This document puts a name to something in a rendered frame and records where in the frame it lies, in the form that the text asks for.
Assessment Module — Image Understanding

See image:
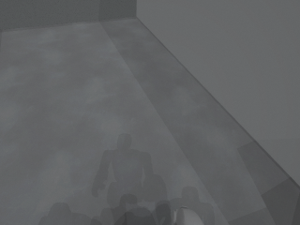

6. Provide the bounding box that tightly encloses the right robot thigh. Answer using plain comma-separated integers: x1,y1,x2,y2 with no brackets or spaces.
172,208,203,225

